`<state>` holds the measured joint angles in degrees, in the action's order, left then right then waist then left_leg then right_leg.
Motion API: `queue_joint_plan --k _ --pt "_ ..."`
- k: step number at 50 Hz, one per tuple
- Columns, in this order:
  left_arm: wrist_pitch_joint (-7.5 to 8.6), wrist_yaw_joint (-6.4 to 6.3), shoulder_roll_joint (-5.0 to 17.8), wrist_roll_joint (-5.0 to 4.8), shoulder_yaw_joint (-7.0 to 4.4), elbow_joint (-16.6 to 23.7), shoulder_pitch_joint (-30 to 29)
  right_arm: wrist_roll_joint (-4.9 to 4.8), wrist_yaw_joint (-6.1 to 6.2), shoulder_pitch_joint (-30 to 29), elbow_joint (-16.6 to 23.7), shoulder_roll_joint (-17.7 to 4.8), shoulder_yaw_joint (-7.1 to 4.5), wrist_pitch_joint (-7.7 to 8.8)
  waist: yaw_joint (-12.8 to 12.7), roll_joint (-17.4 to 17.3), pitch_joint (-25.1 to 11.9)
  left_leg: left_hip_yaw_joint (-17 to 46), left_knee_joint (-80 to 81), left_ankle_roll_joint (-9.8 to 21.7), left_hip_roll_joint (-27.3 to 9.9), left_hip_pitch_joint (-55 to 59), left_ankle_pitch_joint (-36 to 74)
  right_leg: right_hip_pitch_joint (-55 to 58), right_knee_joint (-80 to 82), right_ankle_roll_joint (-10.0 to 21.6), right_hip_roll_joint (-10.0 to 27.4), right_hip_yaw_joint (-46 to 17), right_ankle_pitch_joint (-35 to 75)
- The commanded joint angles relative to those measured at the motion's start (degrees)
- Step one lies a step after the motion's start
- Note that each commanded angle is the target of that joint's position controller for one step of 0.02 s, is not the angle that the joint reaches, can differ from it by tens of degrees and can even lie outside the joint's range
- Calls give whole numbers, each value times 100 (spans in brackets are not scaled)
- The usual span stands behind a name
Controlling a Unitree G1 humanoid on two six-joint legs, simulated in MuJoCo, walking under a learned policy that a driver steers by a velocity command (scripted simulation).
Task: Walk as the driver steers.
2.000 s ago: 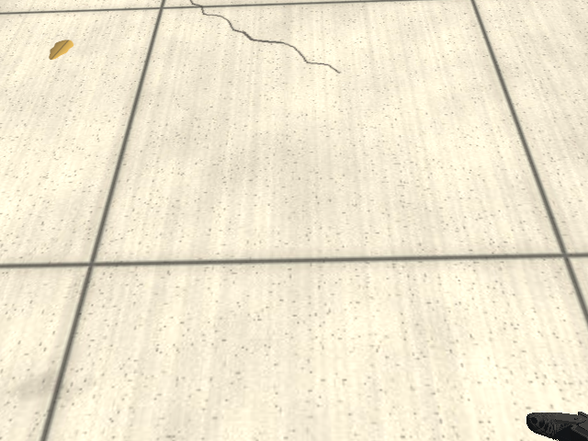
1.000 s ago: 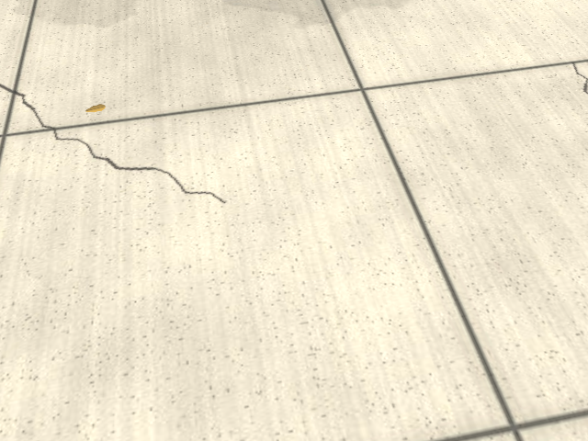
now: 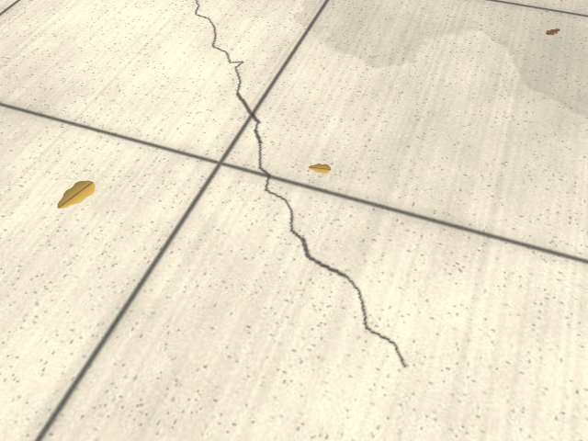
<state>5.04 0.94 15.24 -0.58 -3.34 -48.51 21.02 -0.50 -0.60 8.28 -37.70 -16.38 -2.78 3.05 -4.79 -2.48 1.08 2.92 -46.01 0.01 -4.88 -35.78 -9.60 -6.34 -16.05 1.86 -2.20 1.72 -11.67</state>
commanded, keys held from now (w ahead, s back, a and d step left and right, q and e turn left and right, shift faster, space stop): w+e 1.00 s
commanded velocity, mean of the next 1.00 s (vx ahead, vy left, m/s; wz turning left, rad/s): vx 0.50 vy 0.00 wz -0.43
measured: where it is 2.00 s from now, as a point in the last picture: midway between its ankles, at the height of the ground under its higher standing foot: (456, 248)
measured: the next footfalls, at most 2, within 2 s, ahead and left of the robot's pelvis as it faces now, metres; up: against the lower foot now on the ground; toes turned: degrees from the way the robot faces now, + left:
left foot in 0.16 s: +0.26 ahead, +0.15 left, +0.00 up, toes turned -3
right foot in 0.68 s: +0.48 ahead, -0.16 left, +0.00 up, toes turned -22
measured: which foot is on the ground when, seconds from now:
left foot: up 0.00-0.14, down 0.16-0.70, up 0.72-1.00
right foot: down 0.00-0.18, up 0.20-0.66, down 0.68-1.00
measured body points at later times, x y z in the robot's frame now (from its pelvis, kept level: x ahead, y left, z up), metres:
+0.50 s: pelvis +0.26 +0.04 +0.00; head +0.28 +0.03 +0.45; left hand +0.48 +0.26 -0.10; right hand +0.23 -0.25 -0.12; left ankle +0.22 +0.15 -0.75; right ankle +0.37 -0.15 -0.68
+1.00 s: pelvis +0.50 -0.09 +0.00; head +0.53 -0.13 +0.45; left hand +0.70 +0.12 -0.10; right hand +0.56 -0.42 -0.09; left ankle +0.75 +0.00 -0.68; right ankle +0.44 -0.15 -0.75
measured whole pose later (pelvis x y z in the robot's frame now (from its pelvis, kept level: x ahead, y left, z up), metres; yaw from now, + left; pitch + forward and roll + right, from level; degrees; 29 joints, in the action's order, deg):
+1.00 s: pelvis +0.50 -0.09 +0.00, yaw -30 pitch +2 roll +1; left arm 2.5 -0.1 15.9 -0.9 -3.7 -41.4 18.7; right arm 0.7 0.0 3.9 -40.3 -17.3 -3.3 5.2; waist -3.5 -1.9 2.3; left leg 5.6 -42.0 -3.8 -5.2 -38.1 -2.1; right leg -9.3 -20.0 5.1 -6.1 -6.4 -11.9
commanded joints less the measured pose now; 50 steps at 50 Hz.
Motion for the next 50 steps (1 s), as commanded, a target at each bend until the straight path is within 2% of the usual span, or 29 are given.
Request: queue_joint_plan --k 1,3,5,7,8,9,10,11,12,13,15,17,19,24,27,30,32,33,34,35,36,37,38,39,40,41,44,47,50 --pt "48 -21 1043 -87 -212 341 -248 -17 -56 -560 485 -168 10 135 61 677 45 -182 900 -59 117 421 753 -252 674 965 1316 -907 1262" --pt "-14 -23 1098 -121 -216 232 -21 -52 -94 -815 582 -245 -14 177 13 703 102 -181 1260 -45 233 580 803 -101 533 921 1421 -1039 1246" --pt "-76 -47 1178 -144 -236 175 30 -66 -128 -832 622 -378 -67 227 129 765 102 -127 1591 49 293 851 637 62 306 816 1553 -1234 1202" --pt "-124 -78 1193 -139 -227 157 -54 -41 -100 -223 443 -589 -192 254 563 745 -180 -238 1983 222 426 1953 584 -71 -339 609 1420 -1152 1757" --pt "-111 -77 1002 -93 -157 174 -52 11 -39 492 259 -846 -324 253 908 634 -646 -130 1979 387 269 3092 581 -433 -1273 421 1095 -912 1949" --pt "-81 -75 560 73 8 381 -115 135 44 1507 160 -1309 -446 227 1311 -139 -1573 1098 1818 772 -971 4693 624 -1513 -3130 145 647 -573 441" --pt "6 -95 176 -54 116 480 543 183 21 1653 90 -1545 -470 149 990 -1599 -2128 3356 2505 1494 -2033 5702 -697 -3230 -4763 -89 57 -438 -2224" --pt "18 -102 784 -178 -36 393 329 105 0 1574 70 -1047 -358 153 1116 -1003 -1655 3492 2797 1440 -1855 5274 -1480 -3758 -5494 -106 332 -873 -2085" --pt "7 -90 960 -210 -107 493 -57 41 -2 1278 54 -779 -266 171 1062 -748 -984 2618 2875 1263 -1666 4698 -1347 -3991 -5598 -76 539 -829 -1566" --pt "-25 -104 893 -163 -111 498 -243 58 -22 922 51 -617 -208 192 892 -467 -661 2014 3035 1149 -1407 4073 -846 -3794 -5475 -99 727 -747 -1122" --pt "-142 -95 734 -110 -137 492 -273 119 -48 467 -4 -370 -156 255 582 -483 -258 1140 3413 1053 -1082 3199 -21 -3346 -5126 -147 959 -784 -594" --pt "-259 -78 506 -121 -105 533 -287 120 -32 350 -108 -393 -199 339 445 -391 -146 633 3665 1103 -1070 2868 610 -3185 -4981 -220 1003 -755 -329" --pt "-321 -75 445 -90 -103 648 -499 136 11 366 -223 -500 -253 376 415 -194 -25 216 3789 1137 -1091 2840 1028 -3374 -4670 -290 1016 -805 33" --pt "-292 88 304 -61 -19 919 -1284 107 104 540 -443 -769 -339 320 648 -26 201 -756 3900 986 -961 2989 1270 -3238 -3059 -244 922 -490 1329" --pt "-294 184 306 -58 9 1165 -1831 30 127 805 -600 -924 -395 242 837 40 379 -1031 3838 900 -1094 3384 1277 -3249 -2445 -97 862 -254 1324" --pt "-310 260 423 -57 -28 1378 -2081 -62 131 930 -724 -1063 -451 122 824 -26 409 -1239 3424 756 -1228 3938 2029 -3194 -2117 141 709 3 726" --pt "-341 269 619 -45 -138 1402 -1760 -107 161 867 -719 -1247 -499 38 548 -229 50 -1425 2562 622 -1202 4107 3994 -2461 -2093 377 316 365 111" --pt "-355 250 811 -61 -263 1259 -1105 -131 176 789 -703 -1284 -502 -19 151 -221 -319 -1573 1616 512 -1074 3977 4684 -1589 -1915 541 34 528 69" --pt "-386 170 1174 -79 -470 986 -125 -117 200 814 -675 -1165 -443 -30 -324 -64 -832 -1701 279 294 -829 3268 4332 -56 -1629 765 -176 424 364" --pt "-445 35 1799 -109 -646 865 431 108 198 1048 -482 -657 -276 24 -280 1076 -1283 -1725 -1770 -47 -340 1287 1093 1743 -1467 1315 1026 -1621 313" --pt "-352 68 2035 -103 -606 1107 125 119 139 1174 -223 -282 -103 227 146 1754 -2123 -475 -3286 -255 757 -413 -2492 2836 -396 2324 2116 -4843 -835" --pt "-269 120 1500 -75 -449 1137 135 -102 59 505 -127 -824 -220 397 -236 932 -1913 269 -3480 -124 436 -1046 -2196 2717 3 2025 2090 -4598 -1025" --pt "-202 120 1261 -53 -380 1093 -12 -205 31 218 -27 -837 -209 488 -143 804 -1184 177 -3174 19 214 -1217 -1717 2031 -11 1805 1890 -3764 -741" --pt "-175 111 1106 -56 -329 1124 -386 -90 78 222 -94 -765 -200 520 151 340 -728 176 -2633 41 -36 -918 -1292 1149 -22 1590 1618 -3119 -187" --pt "-164 85 889 -21 -262 1201 -710 46 116 282 -158 -837 -250 485 363 406 -529 197 -2166 10 -195 -501 -1027 496 37 1476 1417 -2652 405" --pt "-164 57 831 41 -231 1298 -880 82 104 386 -181 -843 -271 413 518 539 -455 219 -1996 -32 -255 -160 -844 62 165 1468 1293 -2468 739" --pt "-121 -32 950 19 -270 1275 -818 147 109 340 -144 -642 -234 258 595 475 -352 70 -1321 -276 -159 61 -439 -531 340 1539 1112 -2017 1527" --pt "-142 -133 1058 -29 -304 1163 -564 150 99 -319 37 -441 -144 244 377 538 -152 31 -29 -424 30 77 642 -738 325 1312 838 -1667 1383" --pt "-193 -179 1095 -63 -319 1061 -313 78 18 -916 170 -357 -87 297 125 681 -59 -11 1085 -434 315 510 1427 -861 242 1108 719 -1663 802"
Velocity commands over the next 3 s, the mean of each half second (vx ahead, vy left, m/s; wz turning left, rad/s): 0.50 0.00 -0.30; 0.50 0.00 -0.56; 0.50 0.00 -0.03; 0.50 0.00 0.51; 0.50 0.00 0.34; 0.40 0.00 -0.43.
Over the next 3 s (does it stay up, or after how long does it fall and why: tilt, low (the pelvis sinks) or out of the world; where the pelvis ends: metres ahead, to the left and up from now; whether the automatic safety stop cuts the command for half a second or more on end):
stays up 1.55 -0.39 0.00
